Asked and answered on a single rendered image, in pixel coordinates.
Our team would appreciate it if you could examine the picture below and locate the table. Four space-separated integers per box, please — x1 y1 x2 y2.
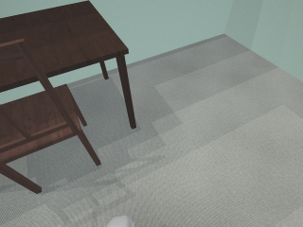
0 0 136 130

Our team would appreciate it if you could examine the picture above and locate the chair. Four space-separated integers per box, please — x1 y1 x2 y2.
0 38 101 194

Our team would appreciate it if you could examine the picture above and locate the robot left thigh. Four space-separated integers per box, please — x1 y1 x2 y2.
105 216 134 227

